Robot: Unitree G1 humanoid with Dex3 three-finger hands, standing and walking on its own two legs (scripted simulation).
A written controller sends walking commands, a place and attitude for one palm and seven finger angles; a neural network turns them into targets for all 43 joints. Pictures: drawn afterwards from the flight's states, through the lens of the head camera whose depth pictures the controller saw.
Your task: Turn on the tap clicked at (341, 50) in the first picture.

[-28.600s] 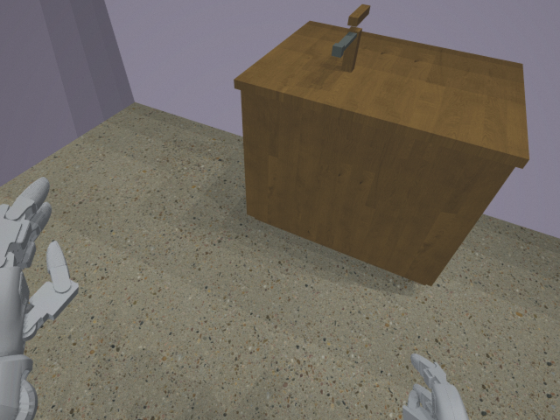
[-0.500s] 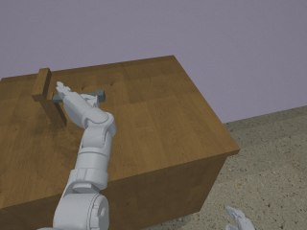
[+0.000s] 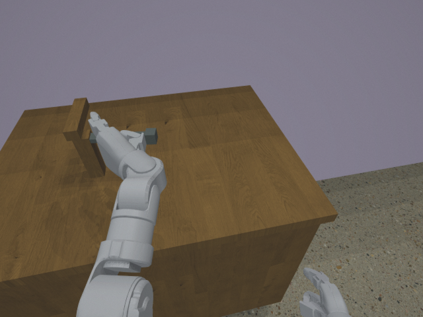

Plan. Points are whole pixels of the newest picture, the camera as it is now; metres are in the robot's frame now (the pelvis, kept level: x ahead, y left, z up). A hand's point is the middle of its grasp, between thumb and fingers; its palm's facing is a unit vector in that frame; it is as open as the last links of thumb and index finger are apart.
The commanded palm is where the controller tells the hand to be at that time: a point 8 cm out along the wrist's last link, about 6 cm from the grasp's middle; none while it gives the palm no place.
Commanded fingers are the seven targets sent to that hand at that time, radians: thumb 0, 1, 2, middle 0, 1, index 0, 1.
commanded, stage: lift the hand up off the lever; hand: left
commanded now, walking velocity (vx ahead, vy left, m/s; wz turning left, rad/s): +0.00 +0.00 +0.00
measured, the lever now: (151, 136) +0.48 +0.21 +0.10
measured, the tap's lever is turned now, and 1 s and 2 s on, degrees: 80 80 80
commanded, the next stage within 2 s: draw the hand back beside the body in 0.50 s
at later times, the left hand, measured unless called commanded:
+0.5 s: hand (140, 131) +0.40 +0.19 +0.18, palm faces +0.78 -0.63 -0.04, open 7.8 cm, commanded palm +0.34 +0.20 +0.18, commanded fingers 0.00 0.90 0.90 -0.15 -0.15 -0.15 -0.15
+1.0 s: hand (117, 177) +0.30 +0.20 +0.15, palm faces +0.29 -0.93 -0.23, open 7.7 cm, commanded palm +0.28 +0.23 +0.18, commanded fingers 0.00 0.90 0.90 -0.17 -0.21 -0.17 -0.21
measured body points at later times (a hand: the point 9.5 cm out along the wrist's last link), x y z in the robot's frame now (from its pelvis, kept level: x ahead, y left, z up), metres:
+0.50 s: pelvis +0.00 +0.00 +0.00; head -0.02 -0.01 +0.45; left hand +0.35 +0.22 +0.18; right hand +0.20 -0.21 -0.10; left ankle +0.04 +0.16 -0.73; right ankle -0.01 -0.11 -0.73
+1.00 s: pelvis +0.01 +0.00 +0.01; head -0.02 -0.01 +0.46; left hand +0.27 +0.25 +0.17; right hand +0.20 -0.23 -0.07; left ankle +0.04 +0.16 -0.73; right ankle -0.01 -0.11 -0.73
